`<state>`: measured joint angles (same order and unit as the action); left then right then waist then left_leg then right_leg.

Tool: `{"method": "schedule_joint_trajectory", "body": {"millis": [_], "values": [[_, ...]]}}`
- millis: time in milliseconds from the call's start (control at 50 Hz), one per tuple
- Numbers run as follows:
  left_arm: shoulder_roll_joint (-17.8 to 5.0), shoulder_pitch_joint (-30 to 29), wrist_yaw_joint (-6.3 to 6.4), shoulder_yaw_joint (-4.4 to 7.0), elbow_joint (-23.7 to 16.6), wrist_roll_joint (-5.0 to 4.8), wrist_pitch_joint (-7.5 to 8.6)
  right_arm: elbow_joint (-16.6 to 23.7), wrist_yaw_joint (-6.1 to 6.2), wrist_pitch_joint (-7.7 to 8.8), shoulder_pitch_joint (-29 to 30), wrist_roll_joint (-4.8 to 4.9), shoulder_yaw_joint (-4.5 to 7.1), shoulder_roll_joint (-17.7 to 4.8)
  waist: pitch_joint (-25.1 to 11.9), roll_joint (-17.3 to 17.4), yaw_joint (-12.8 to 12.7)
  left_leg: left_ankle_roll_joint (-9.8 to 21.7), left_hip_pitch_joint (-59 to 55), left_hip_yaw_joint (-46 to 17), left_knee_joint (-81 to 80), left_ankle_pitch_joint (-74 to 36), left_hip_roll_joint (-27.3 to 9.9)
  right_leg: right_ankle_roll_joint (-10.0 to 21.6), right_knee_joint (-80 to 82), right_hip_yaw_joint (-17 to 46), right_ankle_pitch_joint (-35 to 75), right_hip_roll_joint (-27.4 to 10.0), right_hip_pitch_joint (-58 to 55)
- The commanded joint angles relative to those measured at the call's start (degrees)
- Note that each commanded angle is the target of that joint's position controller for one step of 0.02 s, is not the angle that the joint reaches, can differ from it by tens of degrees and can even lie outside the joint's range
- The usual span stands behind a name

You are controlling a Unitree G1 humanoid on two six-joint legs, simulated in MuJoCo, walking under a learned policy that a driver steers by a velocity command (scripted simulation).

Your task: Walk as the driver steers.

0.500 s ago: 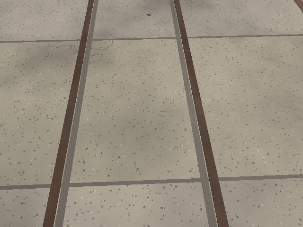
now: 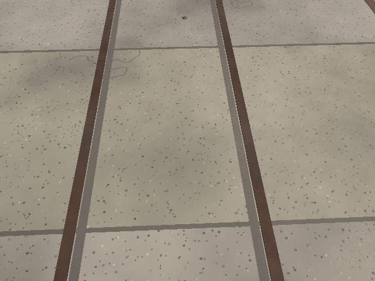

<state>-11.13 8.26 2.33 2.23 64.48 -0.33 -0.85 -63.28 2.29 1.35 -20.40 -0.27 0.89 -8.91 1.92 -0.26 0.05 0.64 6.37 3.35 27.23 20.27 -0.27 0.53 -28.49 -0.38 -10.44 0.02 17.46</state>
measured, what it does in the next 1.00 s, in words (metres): walks ahead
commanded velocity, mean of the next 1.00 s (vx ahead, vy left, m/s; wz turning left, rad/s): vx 0.18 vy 0.00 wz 0.00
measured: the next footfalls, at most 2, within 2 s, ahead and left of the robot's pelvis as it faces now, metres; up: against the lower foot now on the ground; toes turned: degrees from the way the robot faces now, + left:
left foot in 1.22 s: +0.52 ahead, +0.10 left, +0.00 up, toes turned +4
right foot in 1.78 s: +0.84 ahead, -0.13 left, +0.00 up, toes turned -2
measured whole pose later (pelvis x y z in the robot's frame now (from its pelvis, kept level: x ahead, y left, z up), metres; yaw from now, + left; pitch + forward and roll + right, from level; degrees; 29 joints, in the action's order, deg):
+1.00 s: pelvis +0.18 -0.05 +0.01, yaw +0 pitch +1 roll -1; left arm -9.5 24.3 0.0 1.2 63.9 0.2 5.5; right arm -51.9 0.0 4.9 -7.8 1.4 4.4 -14.3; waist -1.1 2.2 -3.4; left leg 2.1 39.4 -0.2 53.8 4.6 -7.7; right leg 3.0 -12.7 -4.6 -14.3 2.7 -0.1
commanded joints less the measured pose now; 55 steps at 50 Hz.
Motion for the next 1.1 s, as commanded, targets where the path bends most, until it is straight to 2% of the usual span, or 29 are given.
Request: {"method": "schedule_joint_trajectory", "body": {"millis": [20,420,440,460,480,500,520,540,560,580,600,640,660,680,700,720,740,760,780,800,820,840,860,900,940,980,1040,1100], "values": [[-5.5,0.7,0.17,0.78,-1.5,-0.01,0.34,0.3,0.13,0.18,-5.8,0.01,0.75,-4.7,0.6,0.7,0.0,1.0,9.5,-2.4,-6.8,-7.0,-2.4,2.7,2.5,2.7,9.2,-2.3,-8.1],[-5.2,1.7,0.34,0.77,-1.3,-0.09,0.31,0.7,0.10,0.27,-7.2,0.05,0.84,-4.3,1.1,0.8,0.0,1.1,9.4,-2.5,-7.0,-7.5,-2.4,2.4,2.3,2.6,9.5,-2.4,-8.1],[-4.7,2.6,0.33,0.65,-0.8,-0.08,0.26,0.2,0.15,0.19,-8.4,0.15,0.86,-4.1,-0.1,1.2,0.1,1.5,8.9,-2.5,-7.8,-1.4,-2.2,2.4,1.9,1.5,3.3,-1.4,-8.4],[-4.8,2.8,0.33,0.79,-0.7,-0.33,0.23,0.1,0.29,0.04,-8.8,0.49,1.27,-5.1,1.1,2.5,0.2,2.8,9.7,-3.7,-8.9,7.5,-2.6,2.3,-0.1,-0.3,-6.2,0.3,-6.7],[-5.2,2.4,0.27,1.04,-0.9,-0.57,0.42,0.8,0.48,-0.03,-8.2,0.83,1.89,-7.0,3.1,4.7,0.5,5.0,10.2,-6.8,-10.5,16.7,-4.4,2.2,-3.4,-2.4,-15.3,2.2,-2.5],[-5.2,0.2,0.04,1.11,-2.1,-0.63,1.02,1.3,0.65,0.17,-9.1,1.23,2.44,-8.6,5.7,7.0,1.7,7.8,9.4,-12.6,-14.0,24.6,-8.6,2.2,-8.0,-3.7,-18.2,2.8,3.6],[-4.5,-2.4,-0.46,0.94,-3.6,-0.89,2.04,1.7,0.70,0.67,-9.0,1.62,3.27,-10.9,8.7,9.9,2.5,10.9,8.0,-20.1,-17.8,28.1,-14.9,2.6,-13.6,-4.4,-15.1,1.8,9.3],[-4.1,-4.3,-1.03,0.77,-4.7,-1.09,3.09,2.1,0.72,1.34,-8.6,1.64,3.81,-12.0,11.1,10.3,2.8,13.3,7.0,-25.1,-19.6,26.3,-19.5,3.2,-18.1,-2.6,-13.4,-1.1,14.3],[-4.5,-5.5,-1.51,0.91,-5.5,-1.35,3.94,2.3,0.60,2.11,-8.8,1.18,3.79,-11.2,12.3,9.5,3.0,14.3,3.3,-26.6,-19.7,21.1,-21.4,3.8,-21.9,-0.9,-15.8,-3.1,20.1],[-4.7,-5.8,-1.91,1.02,-6.2,-1.67,4.67,2.4,0.33,2.71,-8.8,1.07,3.72,-10.3,12.4,8.5,2.8,14.0,-0.9,-25.8,-18.6,15.5,-21.5,4.2,-23.1,0.3,-17.6,-4.7,24.4],[-4.9,-5.9,-2.32,1.02,-6.7,-2.00,5.37,2.7,0.00,2.99,-8.4,1.39,3.70,-9.9,11.9,7.4,2.5,12.8,-3.5,-23.3,-17.3,10.9,-20.4,4.4,-20.3,0.5,-17.8,-5.5,25.2],[-4.6,-5.5,-3.00,1.19,-6.7,-2.02,6.30,3.4,-0.60,2.83,-7.3,1.78,3.80,-10.4,9.4,6.1,1.8,10.4,-1.4,-16.2,-15.3,4.5,-16.3,4.1,-11.5,-3.1,-14.3,-3.7,15.9],[-3.9,-1.6,-3.31,1.31,-5.2,-2.06,6.40,3.8,-0.86,2.55,-5.7,1.91,3.87,-11.0,7.8,6.2,-0.4,9.4,4.0,-12.5,-13.2,2.8,-14.0,3.7,-7.1,-6.1,-9.1,-1.4,6.0],[-4.5,4.6,-3.39,2.03,-2.7,-2.04,6.24,4.1,-1.07,2.41,-5.0,1.78,3.86,-11.4,5.3,6.2,-2.9,8.5,9.6,-9.9,-9.5,-2.9,-11.8,3.2,-5.0,-8.7,-3.8,2.0,-5.5],[-6.2,11.7,-3.25,3.22,-0.5,-2.00,5.94,4.5,-1.15,2.59,-4.3,1.59,3.70,-11.6,2.0,5.5,-6.2,7.2,13.1,-7.2,-2.6,-13.0,-9.5,3.5,-4.3,-8.8,-2.2,3.7,-14.8],[-10.3,20.3,-2.81,4.72,1.0,-1.73,5.95,5.9,-1.28,2.97,-1.3,1.52,3.00,-9.5,-1.3,-2.2,-10.5,3.6,19.5,-1.2,15.7,-18.5,-4.8,6.9,1.9,4.0,-6.9,-4.5,-23.3],[-16.5,27.5,-2.81,5.47,1.2,-1.06,6.35,8.4,-1.18,4.17,-2.2,1.45,1.49,-3.5,-8.0,-18.6,-10.3,0.0,32.8,0.1,38.6,5.1,3.6,16.5,15.3,36.2,-13.6,-20.9,-32.7],[-11.8,23.1,-3.03,3.52,0.9,-0.13,7.32,9.4,-1.35,5.35,0.2,2.99,2.04,-5.2,-6.5,-12.5,-7.7,1.6,38.1,-9.6,49.2,9.7,1.7,17.8,19.0,44.5,-18.9,-23.5,-29.4],[-9.3,17.0,-3.06,2.51,-1.0,-0.35,7.92,10.6,-1.78,5.97,2.6,4.06,2.35,-6.9,-1.0,-8.7,-5.4,3.7,42.3,-9.9,51.8,5.2,-1.8,15.8,18.1,37.1,-18.9,-22.7,-25.0],[-7.0,12.3,-3.40,1.53,-2.5,-0.25,8.12,10.5,-1.86,6.19,3.5,3.67,2.66,-8.0,1.1,-4.3,-3.6,4.9,41.2,-8.8,50.0,-0.9,-4.8,13.4,18.3,28.7,-14.5,-20.0,-20.8],[-6.3,9.8,-3.77,0.99,-3.4,-0.04,8.08,10.2,-1.68,6.12,3.6,2.72,3.25,-8.4,2.3,-2.3,-2.1,5.2,39.1,-8.0,46.2,-5.2,-6.6,11.7,19.1,22.1,-8.8,-17.5,-16.9],[-5.5,9.2,-3.80,0.56,-3.6,0.25,7.90,10.0,-1.71,5.60,2.8,2.17,3.81,-8.9,2.4,-2.8,-0.9,5.2,35.5,-7.4,43.1,-7.5,-7.9,10.1,19.9,16.5,-4.4,-14.7,-14.2],[-5.2,10.3,-3.63,0.36,-3.3,0.39,7.64,9.7,-1.92,5.02,2.1,2.17,4.00,-8.5,2.3,-3.7,-0.4,4.8,33.6,-6.7,41.0,-8.8,-8.1,9.6,20.5,13.2,-0.6,-13.3,-13.0],[-6.3,13.2,-2.90,0.28,-2.6,0.37,7.40,10.3,-2.18,4.02,4.1,2.01,3.98,-7.3,3.2,-2.8,-0.2,3.2,34.8,-5.0,37.5,-10.6,-8.3,10.1,21.4,9.3,6.9,-12.4,-12.6],[-7.9,14.8,-2.13,0.46,-2.7,0.51,7.20,12.4,-2.20,3.66,9.4,1.53,3.74,-6.6,4.1,-1.9,-0.8,1.6,38.1,-4.4,31.6,-14.0,-8.5,10.9,22.3,7.8,11.0,-12.8,-13.1],[-8.3,15.1,-1.59,0.47,-3.4,0.62,6.78,14.6,-2.47,3.79,15.3,1.40,3.24,-6.0,4.9,-1.9,-1.9,0.6,38.1,-3.6,22.7,-18.5,-8.0,10.6,22.9,5.5,11.9,-12.0,-12.6],[-9.1,17.3,-1.22,0.82,-3.8,0.19,6.56,16.6,-3.33,4.17,22.2,1.76,2.58,-5.8,5.8,-2.8,-3.8,0.5,35.0,-1.4,12.6,-23.6,-5.8,10.1,23.9,3.1,11.3,-11.6,-13.0],[-9.1,20.1,-1.18,1.18,-3.0,-0.47,6.15,18.4,-4.37,4.53,26.6,2.04,2.23,-6.2,7.0,-3.0,-4.4,1.8,34.7,-1.5,7.1,-23.5,-4.8,9.8,22.4,2.2,12.3,-13.5,-17.8]]}}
